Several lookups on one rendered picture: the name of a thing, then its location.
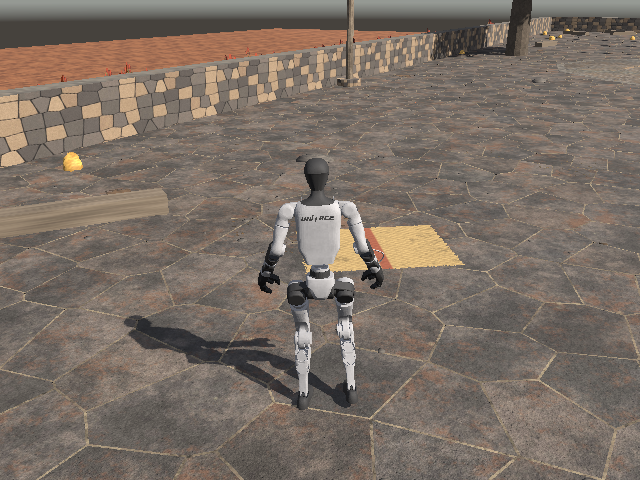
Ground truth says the robot left thigh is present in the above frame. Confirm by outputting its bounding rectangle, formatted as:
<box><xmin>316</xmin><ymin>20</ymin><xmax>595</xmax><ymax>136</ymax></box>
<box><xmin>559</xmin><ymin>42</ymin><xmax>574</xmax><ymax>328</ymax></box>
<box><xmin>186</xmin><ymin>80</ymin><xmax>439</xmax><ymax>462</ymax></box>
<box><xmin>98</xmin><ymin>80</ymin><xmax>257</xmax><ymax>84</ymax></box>
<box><xmin>287</xmin><ymin>280</ymin><xmax>312</xmax><ymax>349</ymax></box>

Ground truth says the robot left shin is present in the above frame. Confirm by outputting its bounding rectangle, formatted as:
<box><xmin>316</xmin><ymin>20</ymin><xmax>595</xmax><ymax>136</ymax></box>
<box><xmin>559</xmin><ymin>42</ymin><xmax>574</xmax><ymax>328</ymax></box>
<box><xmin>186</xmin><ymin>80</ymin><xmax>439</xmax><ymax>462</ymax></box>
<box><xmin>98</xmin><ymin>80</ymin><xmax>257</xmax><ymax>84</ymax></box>
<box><xmin>294</xmin><ymin>331</ymin><xmax>311</xmax><ymax>397</ymax></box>

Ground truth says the left robot forearm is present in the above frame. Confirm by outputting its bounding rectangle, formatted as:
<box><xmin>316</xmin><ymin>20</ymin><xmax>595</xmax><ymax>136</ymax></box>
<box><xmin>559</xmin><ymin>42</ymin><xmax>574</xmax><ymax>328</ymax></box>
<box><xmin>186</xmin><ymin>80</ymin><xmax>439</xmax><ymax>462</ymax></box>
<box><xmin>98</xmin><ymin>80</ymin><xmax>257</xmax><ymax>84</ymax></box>
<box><xmin>260</xmin><ymin>241</ymin><xmax>280</xmax><ymax>277</ymax></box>

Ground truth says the robot right upper arm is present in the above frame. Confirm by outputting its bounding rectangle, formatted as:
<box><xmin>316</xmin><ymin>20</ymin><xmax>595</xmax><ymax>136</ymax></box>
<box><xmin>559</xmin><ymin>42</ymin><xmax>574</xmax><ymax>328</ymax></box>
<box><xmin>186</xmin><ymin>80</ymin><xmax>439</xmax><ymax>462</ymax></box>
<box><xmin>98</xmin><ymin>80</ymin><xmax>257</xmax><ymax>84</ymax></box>
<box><xmin>338</xmin><ymin>201</ymin><xmax>370</xmax><ymax>255</ymax></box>

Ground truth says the right robot forearm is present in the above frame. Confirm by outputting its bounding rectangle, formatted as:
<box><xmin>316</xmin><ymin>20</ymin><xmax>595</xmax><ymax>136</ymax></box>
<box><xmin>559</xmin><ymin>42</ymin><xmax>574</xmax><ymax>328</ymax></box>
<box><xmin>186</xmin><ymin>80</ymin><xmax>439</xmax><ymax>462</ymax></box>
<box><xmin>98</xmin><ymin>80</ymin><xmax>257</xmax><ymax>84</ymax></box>
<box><xmin>360</xmin><ymin>239</ymin><xmax>380</xmax><ymax>273</ymax></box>

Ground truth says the robot right hand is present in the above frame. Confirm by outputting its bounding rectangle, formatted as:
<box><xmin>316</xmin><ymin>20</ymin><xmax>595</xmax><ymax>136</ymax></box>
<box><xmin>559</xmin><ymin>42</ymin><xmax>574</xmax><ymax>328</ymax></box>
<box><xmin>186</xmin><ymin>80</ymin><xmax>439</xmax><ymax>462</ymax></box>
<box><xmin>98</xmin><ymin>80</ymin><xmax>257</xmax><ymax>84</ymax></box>
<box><xmin>361</xmin><ymin>266</ymin><xmax>384</xmax><ymax>289</ymax></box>

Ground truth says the robot left hand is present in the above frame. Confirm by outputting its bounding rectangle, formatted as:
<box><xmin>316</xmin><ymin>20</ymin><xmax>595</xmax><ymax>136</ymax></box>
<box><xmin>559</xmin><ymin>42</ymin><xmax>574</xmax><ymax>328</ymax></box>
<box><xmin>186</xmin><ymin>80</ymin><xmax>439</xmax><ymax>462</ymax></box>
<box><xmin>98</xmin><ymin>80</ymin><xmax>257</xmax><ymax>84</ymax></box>
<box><xmin>258</xmin><ymin>272</ymin><xmax>280</xmax><ymax>294</ymax></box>

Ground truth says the robot left upper arm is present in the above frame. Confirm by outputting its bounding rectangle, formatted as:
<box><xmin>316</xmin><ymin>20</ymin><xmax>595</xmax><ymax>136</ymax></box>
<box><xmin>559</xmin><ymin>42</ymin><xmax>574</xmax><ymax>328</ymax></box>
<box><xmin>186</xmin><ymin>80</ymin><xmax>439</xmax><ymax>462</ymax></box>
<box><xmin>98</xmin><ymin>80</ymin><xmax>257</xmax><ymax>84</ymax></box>
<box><xmin>269</xmin><ymin>202</ymin><xmax>297</xmax><ymax>257</ymax></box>

